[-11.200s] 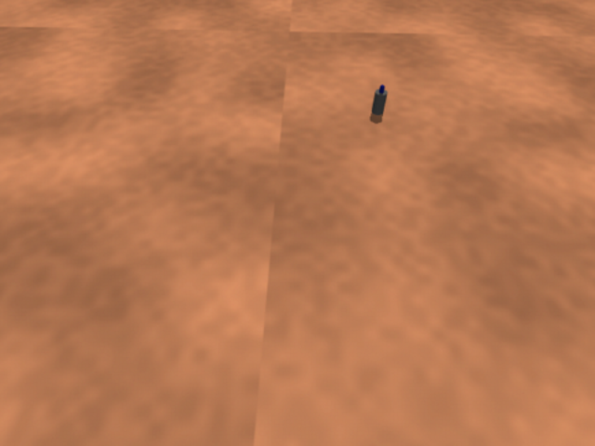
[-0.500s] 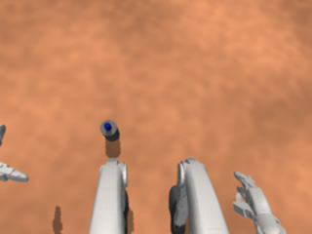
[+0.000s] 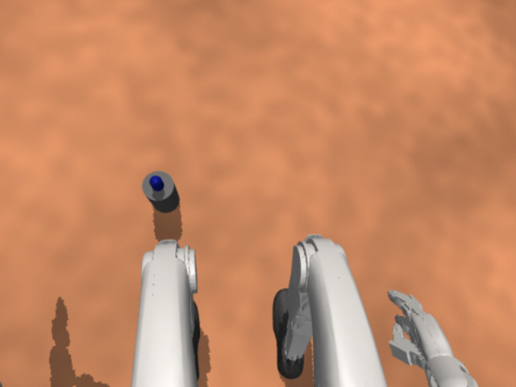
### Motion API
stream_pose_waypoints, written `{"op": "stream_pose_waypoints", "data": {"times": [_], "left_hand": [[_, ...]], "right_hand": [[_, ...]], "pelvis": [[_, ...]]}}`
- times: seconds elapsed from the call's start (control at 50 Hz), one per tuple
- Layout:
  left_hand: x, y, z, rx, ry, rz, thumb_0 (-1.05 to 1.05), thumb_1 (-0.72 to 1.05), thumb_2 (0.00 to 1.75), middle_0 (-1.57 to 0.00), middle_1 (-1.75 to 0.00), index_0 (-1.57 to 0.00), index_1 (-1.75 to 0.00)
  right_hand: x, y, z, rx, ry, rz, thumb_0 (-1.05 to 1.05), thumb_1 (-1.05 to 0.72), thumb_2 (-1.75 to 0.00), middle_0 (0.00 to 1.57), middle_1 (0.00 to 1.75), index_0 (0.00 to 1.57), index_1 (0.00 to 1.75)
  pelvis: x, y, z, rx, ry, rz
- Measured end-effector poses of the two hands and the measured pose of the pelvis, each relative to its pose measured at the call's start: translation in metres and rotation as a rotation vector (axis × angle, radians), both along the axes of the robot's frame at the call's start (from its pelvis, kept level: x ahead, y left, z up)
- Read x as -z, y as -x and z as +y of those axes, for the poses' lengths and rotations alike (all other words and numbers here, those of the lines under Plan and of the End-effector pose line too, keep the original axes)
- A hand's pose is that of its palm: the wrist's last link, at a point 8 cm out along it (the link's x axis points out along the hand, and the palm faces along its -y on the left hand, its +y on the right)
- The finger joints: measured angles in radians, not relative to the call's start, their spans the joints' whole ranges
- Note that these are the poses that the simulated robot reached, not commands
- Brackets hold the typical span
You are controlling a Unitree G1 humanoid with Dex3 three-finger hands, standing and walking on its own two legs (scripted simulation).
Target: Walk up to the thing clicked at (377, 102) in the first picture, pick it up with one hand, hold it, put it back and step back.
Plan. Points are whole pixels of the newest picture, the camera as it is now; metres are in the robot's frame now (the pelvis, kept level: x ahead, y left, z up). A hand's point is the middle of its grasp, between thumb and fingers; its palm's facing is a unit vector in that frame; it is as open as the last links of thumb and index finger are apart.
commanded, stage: go down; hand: left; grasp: from the side
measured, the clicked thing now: (161, 191) +0.47 +0.19 -0.35
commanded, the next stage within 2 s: approach in 0.94 s
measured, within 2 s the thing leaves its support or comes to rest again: neither
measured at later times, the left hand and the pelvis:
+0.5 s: hand out of the picture +0.38 +0.39 -0.04, palm faces +0.13 -0.98 -0.12, open 17.4 cm; pelvis -0.01 +0.00 -0.04, yaw -1 degrees
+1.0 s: hand out of the picture +0.39 +0.40 -0.05, palm faces +0.13 -0.99 -0.11, open 17.3 cm; pelvis -0.01 +0.00 -0.06, yaw -1 degrees
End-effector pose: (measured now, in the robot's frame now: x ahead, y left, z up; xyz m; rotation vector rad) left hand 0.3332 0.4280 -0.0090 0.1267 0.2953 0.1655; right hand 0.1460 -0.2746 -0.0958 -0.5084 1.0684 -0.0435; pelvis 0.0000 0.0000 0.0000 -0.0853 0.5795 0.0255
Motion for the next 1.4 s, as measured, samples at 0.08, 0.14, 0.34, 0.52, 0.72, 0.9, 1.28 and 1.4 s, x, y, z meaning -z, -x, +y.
{"op": "stream_pose_waypoints", "data": {"times": [0.08, 0.14, 0.34, 0.52, 0.72, 0.9, 1.28, 1.4], "left_hand": [[0.006, -0.005, 0.002, 0.007, 0.004, -0.031, -0.01, -0.50, 0.08, -0.06, -0.08, -0.05, -0.08], [0.011, -0.009, 0.004, 0.014, 0.005, -0.045, -0.01, -0.50, 0.07, -0.06, -0.08, -0.05, -0.07], [0.017, -0.015, 0.008, 0.022, 0.015, -0.074, -0.01, -0.52, 0.08, -0.05, -0.07, -0.04, -0.07], [0.024, -0.018, 0.012, 0.026, 0.019, -0.094, -0.01, -0.52, 0.08, -0.05, -0.07, -0.04, -0.07], [0.030, -0.025, 0.014, 0.033, 0.023, -0.111, -0.01, -0.53, 0.08, -0.05, -0.08, -0.04, -0.08], [0.032, -0.028, 0.016, 0.034, 0.020, -0.127, -0.01, -0.52, 0.08, -0.05, -0.07, -0.04, -0.07], [0.084, -0.040, 0.004, 0.048, 0.088, -0.202, -0.01, -0.53, 0.06, -0.07, -0.08, -0.05, -0.09], [0.155, -0.051, -0.029, 0.094, 0.156, -0.183, -0.01, -0.53, 0.05, -0.07, -0.08, -0.05, -0.09]], "right_hand": [[0.009, -0.001, 0.000, -0.013, 0.005, 0.000, 0.01, -0.92, -0.90, 0.21, 0.30, 0.21, 0.30], [0.015, -0.001, 0.001, -0.020, 0.008, 0.000, 0.00, -0.92, -0.91, 0.21, 0.30, 0.21, 0.30], [0.029, 0.002, 0.002, -0.032, 0.010, -0.009, 0.00, -0.92, -0.91, 0.21, 0.30, 0.21, 0.30], [0.038, 0.012, 0.002, -0.035, 0.014, 0.010, 0.00, -0.92, -0.91, 0.21, 0.30, 0.21, 0.30], [0.042, 0.020, 0.001, -0.026, 0.025, 0.031, 0.00, -0.92, -0.91, 0.21, 0.30, 0.21, 0.30], [0.047, 0.021, -0.001, -0.029, 0.030, 0.034, 0.00, -0.92, -0.91, 0.21, 0.30, 0.21, 0.30], [0.062, 0.016, -0.002, -0.110, 0.059, 0.051, 0.00, -0.91, -0.90, 0.21, 0.30, 0.20, 0.30], [0.072, 0.020, 0.001, -0.160, 0.100, 0.077, 0.00, -0.91, -0.90, 0.21, 0.30, 0.20, 0.30]], "pelvis": [[0.010, 0.002, 0.000, 0.001, 0.002, -0.005], [0.017, 0.003, 0.000, 0.003, 0.005, -0.007], [0.034, 0.007, 0.001, 0.002, 0.010, -0.020], [0.045, 0.010, 0.002, 0.006, 0.014, -0.028], [0.053, 0.010, 0.004, 0.005, 0.021, -0.030], [0.058, 0.011, 0.004, 0.007, 0.023, -0.031], [0.083, 0.013, 0.003, 0.022, 0.039, -0.067], [0.105, 0.015, 0.005, 0.043, 0.064, -0.113]]}}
